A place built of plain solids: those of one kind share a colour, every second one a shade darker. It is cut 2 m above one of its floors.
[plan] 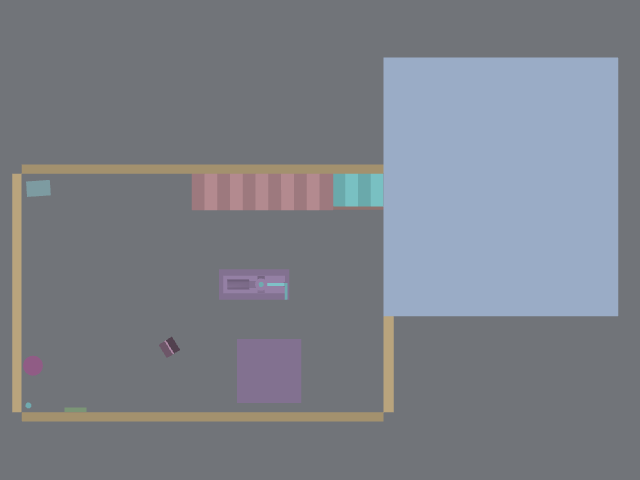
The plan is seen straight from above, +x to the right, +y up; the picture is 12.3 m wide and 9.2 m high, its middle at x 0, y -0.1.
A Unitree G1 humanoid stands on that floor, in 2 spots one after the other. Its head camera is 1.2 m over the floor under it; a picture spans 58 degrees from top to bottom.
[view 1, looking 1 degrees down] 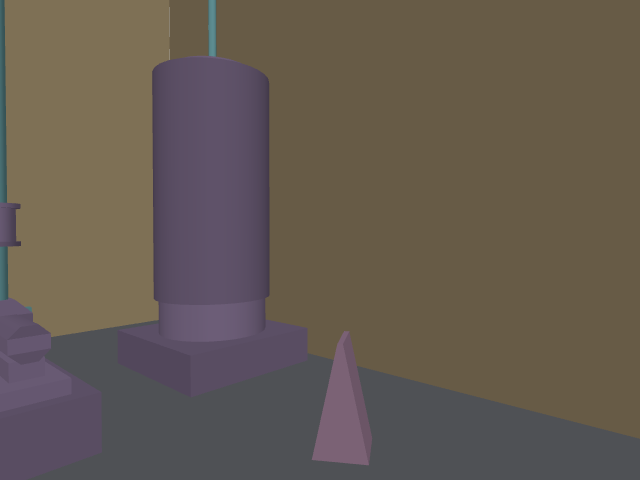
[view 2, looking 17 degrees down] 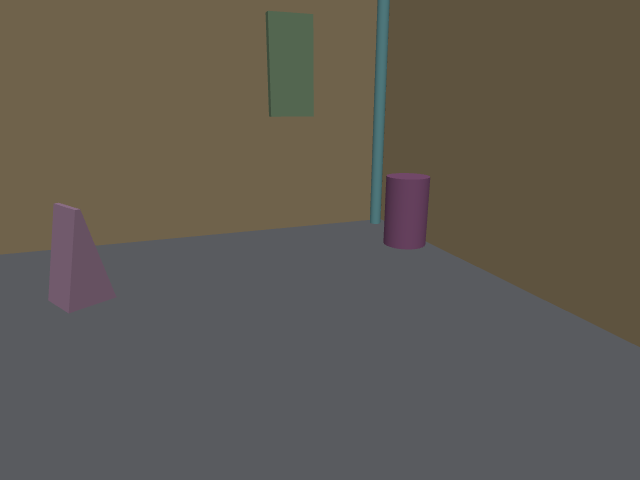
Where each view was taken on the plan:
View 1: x -4.39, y -0.30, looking -48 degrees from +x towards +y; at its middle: wall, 4.17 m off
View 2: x -3.46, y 0.82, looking -110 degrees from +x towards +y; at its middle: ground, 4.10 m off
